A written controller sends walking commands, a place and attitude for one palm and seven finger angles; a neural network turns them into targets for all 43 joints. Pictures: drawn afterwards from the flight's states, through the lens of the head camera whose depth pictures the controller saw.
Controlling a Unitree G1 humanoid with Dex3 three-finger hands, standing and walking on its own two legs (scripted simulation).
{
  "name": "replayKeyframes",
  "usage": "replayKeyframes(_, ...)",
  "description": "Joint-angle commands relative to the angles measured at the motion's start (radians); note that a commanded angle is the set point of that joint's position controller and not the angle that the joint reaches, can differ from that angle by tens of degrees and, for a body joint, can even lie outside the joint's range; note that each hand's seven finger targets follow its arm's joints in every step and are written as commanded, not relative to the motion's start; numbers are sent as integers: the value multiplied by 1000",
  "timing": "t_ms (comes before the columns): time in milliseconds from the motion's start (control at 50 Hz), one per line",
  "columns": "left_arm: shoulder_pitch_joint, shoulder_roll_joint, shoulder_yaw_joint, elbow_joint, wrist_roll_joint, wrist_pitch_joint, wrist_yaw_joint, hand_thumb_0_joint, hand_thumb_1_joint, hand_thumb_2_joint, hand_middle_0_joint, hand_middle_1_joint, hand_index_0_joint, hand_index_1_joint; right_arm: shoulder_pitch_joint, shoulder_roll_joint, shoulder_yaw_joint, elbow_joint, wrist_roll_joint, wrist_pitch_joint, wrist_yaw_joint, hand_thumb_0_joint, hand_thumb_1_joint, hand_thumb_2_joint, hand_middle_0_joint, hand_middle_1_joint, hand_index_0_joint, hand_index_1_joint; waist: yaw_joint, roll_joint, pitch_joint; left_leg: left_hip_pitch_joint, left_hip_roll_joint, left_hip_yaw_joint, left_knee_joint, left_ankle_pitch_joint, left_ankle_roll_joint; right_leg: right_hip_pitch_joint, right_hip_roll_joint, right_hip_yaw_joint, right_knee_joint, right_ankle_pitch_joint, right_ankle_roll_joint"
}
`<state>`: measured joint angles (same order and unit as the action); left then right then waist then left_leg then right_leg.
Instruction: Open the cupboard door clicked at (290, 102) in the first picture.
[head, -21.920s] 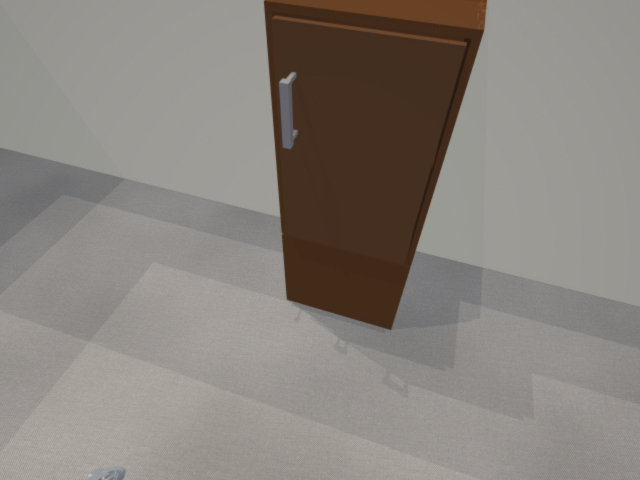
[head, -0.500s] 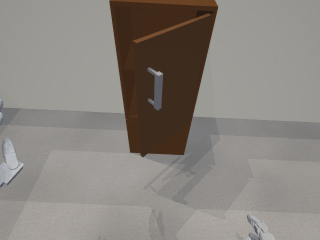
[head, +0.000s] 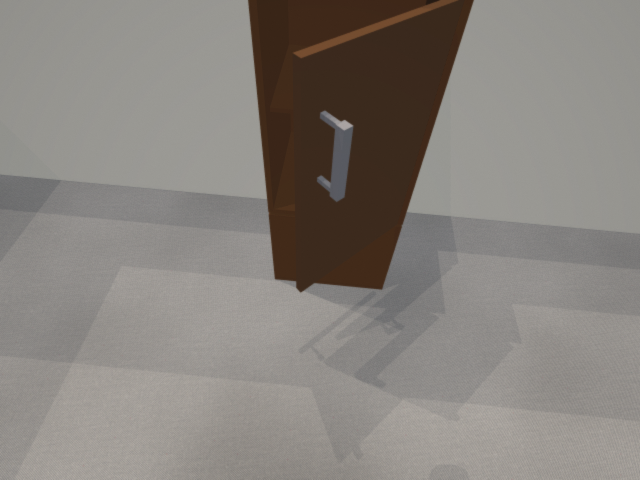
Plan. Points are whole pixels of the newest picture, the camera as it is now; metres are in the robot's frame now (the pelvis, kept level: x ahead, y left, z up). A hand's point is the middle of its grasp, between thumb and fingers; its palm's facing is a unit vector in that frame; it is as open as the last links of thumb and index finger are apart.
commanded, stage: let the arm hang, fingers relaxed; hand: left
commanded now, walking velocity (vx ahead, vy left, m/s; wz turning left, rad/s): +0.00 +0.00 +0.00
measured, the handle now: (332, 158) +0.58 +0.01 +0.06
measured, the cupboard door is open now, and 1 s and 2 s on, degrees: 46 46 46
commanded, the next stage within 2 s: look to check the result in 0.78 s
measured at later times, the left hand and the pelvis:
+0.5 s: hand out of the picture -0.02 +0.19 -0.16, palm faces +0.02 -0.98 -0.19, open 7.4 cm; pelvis -0.01 +0.02 +0.01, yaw -1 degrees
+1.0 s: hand out of the picture -0.02 +0.19 -0.16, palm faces +0.02 -0.98 -0.19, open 7.4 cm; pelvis -0.01 +0.02 +0.01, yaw -1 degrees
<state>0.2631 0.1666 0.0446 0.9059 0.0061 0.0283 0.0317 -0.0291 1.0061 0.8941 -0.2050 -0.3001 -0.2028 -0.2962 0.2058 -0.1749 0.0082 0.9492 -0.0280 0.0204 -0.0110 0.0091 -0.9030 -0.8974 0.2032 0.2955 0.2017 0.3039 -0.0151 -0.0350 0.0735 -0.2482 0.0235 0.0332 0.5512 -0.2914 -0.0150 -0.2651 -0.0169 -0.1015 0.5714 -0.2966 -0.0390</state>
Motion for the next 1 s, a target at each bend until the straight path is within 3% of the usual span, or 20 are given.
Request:
replayKeyframes(0, 7, 130, 6, 42, 5, -38, -6, 0, 900, 900, -200, -300, -200, -300, 32, -87, -25, 20, 2, -14, -20, 0, -900, -900, 200, 300, 200, 300, 7, 190, -112, 47, 74, -59, -139, 203, 35, 116, -101, 126, -183, 257, -11)
replayKeyframes(40, 10, 126, -3, 96, 4, -36, -9, 0, 900, 900, -200, -300, -200, -300, 45, -85, -23, 56, 4, -10, -20, 0, -900, -900, 200, 300, 200, 300, 8, 158, -57, 15, 77, -68, -179, 122, 36, 104, -95, 124, -229, 147, -11)
replayKeyframes(60, 15, 126, -5, 116, 4, -37, -8, 0, 900, 900, -200, -300, -200, -300, 61, -86, -23, 68, 6, -9, -19, 0, -900, -900, 200, 300, 200, 300, 11, 110, -45, 22, 76, -70, -184, 112, 37, 99, -94, 120, -247, 118, -10)
replayKeyframes(120, 18, 116, -14, 172, 2, -37, -8, 0, 900, 900, -200, -300, -200, -300, 100, -81, -21, 113, 6, -10, -20, 0, -900, -900, 200, 300, 200, 300, 5, 59, -19, 31, 75, -69, -211, 97, 39, 83, -97, 115, -268, 71, -9)
replayKeyframes(200, 36, 109, -17, 213, 0, -36, -5, 0, 900, 900, -200, -300, -200, -300, 136, -69, -19, 145, 7, -12, -21, 0, -900, -900, 200, 300, 200, 300, 5, 35, -15, 37, 73, -66, -228, 77, 43, 81, -99, 111, -276, 41, -6)
replayKeyframes(300, 56, 92, -18, 235, 1, -33, -1, 0, 900, 900, -200, -300, -200, -300, 161, -52, -17, 169, 4, -12, -23, 0, -900, -900, 200, 300, 200, 300, 9, 28, 26, 13, 69, -64, -244, 36, 44, 55, -95, 112, -271, 6, -4)
replayKeyframes(600, 75, 56, -8, 231, 6, -34, 5, 0, 900, 900, -200, -300, -200, -300, 188, -16, -22, 177, 3, -21, -25, 0, -900, -900, 200, 300, 200, 300, 12, 59, 51, -30, 70, -74, -261, 15, 48, 49, -89, 105, -229, 44, 2)
replayKeyframes(740, 76, 51, -7, 224, 5, -38, 6, 0, 900, 900, -200, -300, -200, -300, 183, -22, -25, 171, 5, -26, -26, 0, -900, -900, 200, 300, 200, 300, 8, 69, 15, 5, 75, -78, -254, 65, 49, 58, -89, 104, -218, 90, 2)
replayKeyframes(980, 73, 62, -9, 232, 5, -41, 5, 0, 900, 900, -200, -300, -200, -300, 161, -28, -21, 175, 7, -23, -25, 0, -900, -900, 200, 300, 200, 300, 7, 32, 16, 34, 69, -63, -233, 106, 45, 51, -98, 108, -233, 91, 4)
